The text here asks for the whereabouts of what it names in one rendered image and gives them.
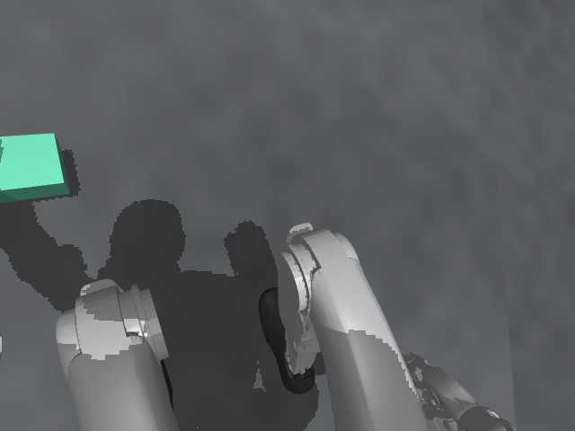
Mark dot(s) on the carton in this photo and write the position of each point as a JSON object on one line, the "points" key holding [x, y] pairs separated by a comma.
{"points": [[31, 166]]}

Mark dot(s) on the right robot arm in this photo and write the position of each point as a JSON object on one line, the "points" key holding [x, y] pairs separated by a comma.
{"points": [[481, 418]]}

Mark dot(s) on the right robot foot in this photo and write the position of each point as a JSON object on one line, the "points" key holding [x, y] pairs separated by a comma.
{"points": [[274, 333]]}

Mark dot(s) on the right robot hand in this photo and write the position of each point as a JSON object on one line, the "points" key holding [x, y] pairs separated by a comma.
{"points": [[447, 400]]}

